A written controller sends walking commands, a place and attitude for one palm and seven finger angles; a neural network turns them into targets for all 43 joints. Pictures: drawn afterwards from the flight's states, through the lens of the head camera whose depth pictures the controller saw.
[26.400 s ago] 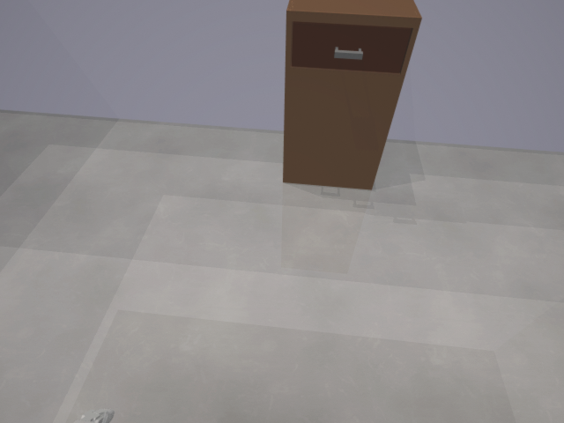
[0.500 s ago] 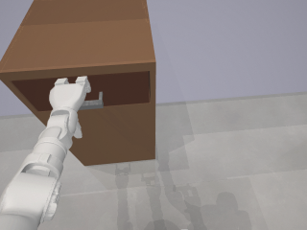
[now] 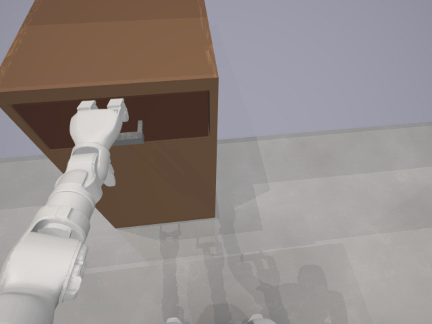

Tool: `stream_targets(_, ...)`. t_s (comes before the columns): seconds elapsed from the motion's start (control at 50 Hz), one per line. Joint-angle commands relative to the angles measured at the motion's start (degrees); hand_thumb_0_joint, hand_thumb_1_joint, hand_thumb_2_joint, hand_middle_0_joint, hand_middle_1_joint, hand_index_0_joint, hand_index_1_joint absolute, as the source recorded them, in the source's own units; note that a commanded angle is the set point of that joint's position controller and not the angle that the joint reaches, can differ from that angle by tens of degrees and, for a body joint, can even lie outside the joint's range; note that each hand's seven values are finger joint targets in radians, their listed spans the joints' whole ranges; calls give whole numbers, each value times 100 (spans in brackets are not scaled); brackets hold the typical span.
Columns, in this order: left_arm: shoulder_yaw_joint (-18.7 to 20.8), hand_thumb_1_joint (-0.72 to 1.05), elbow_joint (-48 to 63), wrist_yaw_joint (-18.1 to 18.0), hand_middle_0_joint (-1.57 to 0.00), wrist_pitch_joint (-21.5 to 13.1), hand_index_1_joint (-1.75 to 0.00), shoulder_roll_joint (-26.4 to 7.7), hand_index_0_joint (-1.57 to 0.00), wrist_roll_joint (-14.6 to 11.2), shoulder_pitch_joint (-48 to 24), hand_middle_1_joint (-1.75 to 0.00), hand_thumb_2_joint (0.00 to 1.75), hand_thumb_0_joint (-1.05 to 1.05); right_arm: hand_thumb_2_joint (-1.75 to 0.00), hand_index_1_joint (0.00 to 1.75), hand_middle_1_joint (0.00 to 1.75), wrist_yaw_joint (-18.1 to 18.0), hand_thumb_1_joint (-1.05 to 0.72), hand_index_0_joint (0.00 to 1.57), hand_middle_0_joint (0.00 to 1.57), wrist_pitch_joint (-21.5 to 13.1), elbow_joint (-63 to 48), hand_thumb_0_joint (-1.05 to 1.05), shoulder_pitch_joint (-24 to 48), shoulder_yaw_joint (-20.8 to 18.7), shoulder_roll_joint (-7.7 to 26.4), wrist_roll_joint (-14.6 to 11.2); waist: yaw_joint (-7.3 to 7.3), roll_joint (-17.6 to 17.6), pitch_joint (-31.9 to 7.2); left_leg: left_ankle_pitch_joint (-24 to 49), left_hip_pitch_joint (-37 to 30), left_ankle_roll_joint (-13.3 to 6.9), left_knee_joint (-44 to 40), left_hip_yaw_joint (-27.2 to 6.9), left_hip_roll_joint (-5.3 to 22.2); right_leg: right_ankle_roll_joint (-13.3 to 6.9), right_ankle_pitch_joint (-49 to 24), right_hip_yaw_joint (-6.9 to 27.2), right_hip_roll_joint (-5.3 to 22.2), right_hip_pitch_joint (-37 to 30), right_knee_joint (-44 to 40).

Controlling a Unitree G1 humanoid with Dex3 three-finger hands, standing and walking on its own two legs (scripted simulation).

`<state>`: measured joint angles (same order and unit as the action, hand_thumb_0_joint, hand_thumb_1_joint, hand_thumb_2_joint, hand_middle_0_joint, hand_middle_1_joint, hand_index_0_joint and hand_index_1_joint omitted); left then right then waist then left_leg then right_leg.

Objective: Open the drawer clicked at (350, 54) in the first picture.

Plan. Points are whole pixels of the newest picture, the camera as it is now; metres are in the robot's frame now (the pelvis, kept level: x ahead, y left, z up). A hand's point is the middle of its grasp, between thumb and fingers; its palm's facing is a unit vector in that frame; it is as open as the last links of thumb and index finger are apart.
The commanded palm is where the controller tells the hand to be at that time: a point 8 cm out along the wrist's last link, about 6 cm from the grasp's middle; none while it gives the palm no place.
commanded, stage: re-aim the fingers above the handle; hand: left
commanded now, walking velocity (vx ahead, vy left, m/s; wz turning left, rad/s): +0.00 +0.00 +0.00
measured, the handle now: (121, 132) +0.54 +0.21 -0.03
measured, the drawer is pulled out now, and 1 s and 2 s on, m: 0.00 0.00 0.00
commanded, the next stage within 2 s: lower the fingers behind the handle in 1.16 s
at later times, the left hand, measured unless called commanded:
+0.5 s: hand (116, 138) +0.48 +0.20 +0.02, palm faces -0.03 -0.01 -1.00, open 13.8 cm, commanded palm +0.46 +0.20 +0.08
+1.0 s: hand (112, 141) +0.47 +0.21 +0.02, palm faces -0.06 -0.01 -1.00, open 13.8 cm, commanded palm +0.46 +0.20 +0.08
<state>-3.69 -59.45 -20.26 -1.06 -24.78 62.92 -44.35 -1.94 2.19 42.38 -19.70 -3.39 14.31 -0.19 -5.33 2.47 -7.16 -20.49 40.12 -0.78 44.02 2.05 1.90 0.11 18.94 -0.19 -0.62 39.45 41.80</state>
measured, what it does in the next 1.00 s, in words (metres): stands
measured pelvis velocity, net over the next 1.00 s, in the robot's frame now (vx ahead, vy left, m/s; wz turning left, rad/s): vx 0.02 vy -0.01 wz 0.00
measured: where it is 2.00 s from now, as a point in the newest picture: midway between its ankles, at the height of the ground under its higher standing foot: outside the picture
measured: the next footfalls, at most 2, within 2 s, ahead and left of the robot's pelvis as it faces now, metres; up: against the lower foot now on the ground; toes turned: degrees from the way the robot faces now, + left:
none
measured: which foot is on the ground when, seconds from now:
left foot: down 0.00-1.00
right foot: down 0.00-1.00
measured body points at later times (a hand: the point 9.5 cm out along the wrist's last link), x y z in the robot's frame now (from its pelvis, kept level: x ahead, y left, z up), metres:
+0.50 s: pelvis +0.01 +0.00 +0.00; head +0.10 -0.01 +0.44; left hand +0.48 +0.20 +0.08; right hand +0.03 -0.27 -0.13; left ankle +0.00 +0.11 -0.71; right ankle +0.00 -0.13 -0.71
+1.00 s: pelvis +0.02 -0.01 +0.00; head +0.10 -0.02 +0.45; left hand +0.47 +0.20 +0.08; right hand +0.07 -0.28 -0.13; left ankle +0.00 +0.11 -0.71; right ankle +0.00 -0.13 -0.71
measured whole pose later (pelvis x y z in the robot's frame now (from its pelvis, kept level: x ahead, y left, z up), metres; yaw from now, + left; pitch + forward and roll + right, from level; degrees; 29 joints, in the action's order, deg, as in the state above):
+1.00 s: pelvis +0.02 -0.01 +0.00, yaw +0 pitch +17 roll -1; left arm -4.2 -57.8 -19.3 2.3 -23.1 62.0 -42.6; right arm -1.9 3.0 41.4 -17.7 -3.4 14.2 -0.2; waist -4.7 2.7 -7.3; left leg -21.1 37.6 -0.1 42.1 1.8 2.2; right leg -0.5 20.0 -0.4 -1.0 37.2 40.6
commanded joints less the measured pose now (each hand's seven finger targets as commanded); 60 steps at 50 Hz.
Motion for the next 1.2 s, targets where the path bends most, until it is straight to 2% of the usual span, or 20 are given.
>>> stream_targets(0.0, 562, -50, 1012, -292, -30, 62, -120, -1546, -30, 4, -2597, -120, 30, 0, -90, 30, 30, -37, -90, 20, 20, -111, -355, 0, -549, -296, 908, 43, -22, 75, -2279, 1711, -1500, -113, -412, -67, -245, -180, -1372, -120, -282, -853, -384)
stream_targets(0.06, 650, -50, 923, -329, -30, 153, -120, -1698, -30, 49, -2519, -120, 30, 0, -90, 30, 30, -36, -90, 20, 20, -87, -376, 0, -508, -273, 906, 35, 42, 85, -2259, 1669, -1360, -108, -414, -20, -264, -180, -1406, -103, -271, -948, -365)
stream_targets(0.1, 96, -50, 932, -307, -30, 176, -120, -977, -30, 20, -2679, -120, 30, 0, -90, 30, 30, -16, -90, 20, 20, -126, -385, 0, -543, -295, 849, 42, -140, 137, -2230, 1738, -1538, -102, -413, -56, -232, -180, -1382, -159, -293, -756, -401)
stream_targets(0.14, -128, -50, 914, -279, -30, 223, -120, -649, -30, -79, -2795, -120, 30, 0, -90, 30, 30, 3, -90, 20, 20, -155, -346, 0, -557, -314, 853, 30, -237, -31, -2089, 1644, -1640, -106, -427, -90, -207, -167, -1246, -175, -311, -602, -479)
stream_targets(0.18, 153, -50, 1135, -276, -30, 182, -120, -1041, -30, -91, -3107, -120, 30, 0, -90, 30, 30, -39, -90, 20, 20, -153, -325, 0, -600, -320, 894, 41, -209, 50, -2342, 1743, -1733, -106, -416, -122, -206, -182, -1320, -137, -301, -686, -436)
stream_targets(0.24, 48, -50, 1038, -339, -30, 193, -120, -846, -30, 14, -2988, -120, 30, 0, -90, 30, 30, -38, -90, 20, 20, -157, -297, 0, -611, -311, 838, 64, -178, 224, -2302, 1929, -1788, -89, -372, -110, -215, -192, -1397, -179, -310, -582, -389)
stream_targets(0.28, 424, -50, 1009, -407, -30, 256, -120, -1274, -30, 15, -2944, -120, 30, 0, -90, 30, 30, -19, -90, 20, 20, -123, -274, 0, -606, -296, 883, 79, -73, 196, -2423, 2059, -1704, -66, -372, -133, -214, -212, -1523, -180, -311, -761, -314)
stream_targets(0.34, 394, -50, 942, -473, -30, 403, -120, -1126, -30, 37, -2569, -120, 30, 0, -90, 30, 30, 32, -90, 20, 20, -80, -331, 0, -553, -286, 835, 90, 26, 165, -2513, 2301, -1633, -79, -332, -25, -230, -194, -1860, -176, -305, -979, -280)
stream_targets(0.38, 554, -50, 785, -433, -30, 538, -120, -1334, -30, 14, -2377, -120, 30, 0, -90, 30, 30, 43, -90, 20, 20, -21, -356, 0, -504, -262, 871, 67, 85, -19, -2442, 2282, -1445, -77, -386, 0, -243, -189, -1983, -159, -288, -1213, -295)
stream_targets(0.44, 366, -50, 803, -324, -30, 603, -120, -1225, -30, -6, -2391, -120, 30, 0, -90, 30, 30, 7, -90, 20, 20, -16, -406, 0, -463, -260, 869, 35, -5, -184, -2255, 2043, -1376, -119, -445, 64, -258, -137, -1981, -116, -270, -1279, -425)
stream_targets(0.48, 392, -50, 1077, -218, -30, 484, -120, -1259, -30, -42, -2494, -120, 30, 0, -90, 30, 30, -35, -90, 20, 20, -23, -441, 0, -467, -289, 871, 27, -13, -160, -2430, 2151, -1534, -134, -442, 50, -252, -148, -2073, -83, -264, -1379, -439)
stream_targets(0.56, 51, -50, 1258, -82, -30, 230, -120, -820, -30, -102, -2387, -120, 30, 0, -90, 30, 30, -68, -90, 20, 20, -70, -415, 0, -506, -328, 828, 14, -148, -140, -2229, 2178, -1722, -155, -394, 38, -254, -130, -2077, -80, -279, -1160, -505)
stream_targets(0.68, 334, -50, 1509, -288, -30, 78, -120, -1062, -30, -23, -2457, -120, 30, 0, -90, 30, 30, -39, -90, 20, 20, -75, -364, 0, -501, -350, 800, 54, -14, 196, -2434, 2509, -1820, -115, -301, 7, -279, -189, -2209, -102, -288, -1151, -364)
stream_targets(0.76, 414, -50, 1123, -415, -30, 361, -120, -1174, -30, 20, -2338, -120, 30, 0, -90, 30, 30, 17, -90, 20, 20, -34, -338, 0, -453, -320, 827, 29, -42, -30, -2193, 2313, -1568, -113, -337, 47, -288, -162, -2211, -108, -277, -1178, -388)
stream_targets(0.84, 439, -50, 1204, -290, -30, 438, -120, -1223, -30, -17, -2164, -120, 30, 0, -90, 30, 30, -9, -90, 20, 20, -7, -436, 0, -389, -311, 813, 43, 59, -22, -2566, 2524, -1644, -134, -322, 102, -324, -144, -2571, -65, -258, -1573, -365)
stream_targets(0.9, 68, -50, 1208, -124, -30, 377, -120, -844, -30, -88, -2315, -120, 30, 0, -90, 30, 30, -29, -90, 20, 20, -16, -456, 0, -384, -308, 824, 16, -123, -160, -2218, 2296, -1633, -146, -382, 68, -298, -121, -2338, -91, -260, -1344, -469)
stream_targets(0.92, 276, -50, 1264, -101, -30, 322, -120, -1083, -30, -102, -2318, -120, 30, 0, -90, 30, 30, -39, -90, 20, 20, -18, -434, 0, -399, -322, 845, 10, -77, -116, -2224, 2277, -1658, -149, -384, 60, -290, -134, -2310, -72, -261, -1343, -461)
stream_targets(0.98, 149, -50, 1447, -45, -30, 170, -120, -921, -30, -102, -2337, -120, 30, 0, -90, 30, 30, -56, -90, 20, 20, -29, -468, 0, -402, -327, 804, 27, -80, 9, -2368, 2409, -1764, -145, -341, 54, -307, -149, -2353, -67, -256, -1347, -444)
stream_targets(1.12, 519, -50, 1323, -296, -30, 148, -120, -1308, -30, 17, -2214, -120, 30, 0, -90, 30, 30, -23, -90, 20, 20, -32, -416, 0, -417, -323, 807, 38, 38, 69, -2358, 2284, -1582, -128, -311, 65, -317, -162, -2241, -55, -261, -1298, -364)
stream_targets(1.18, 410, -50, 1303, -334, -30, 230, -120, -1180, -30, 22, -2359, -120, 30, 0, -90, 30, 30, -3, -90, 20, 20, -32, -408, 0, -422, -325, 812, 36, -5, 56, -2406, 2383, -1615, -109, -333, 32, -297, -178, -2240, -98, -276, -1284, -338)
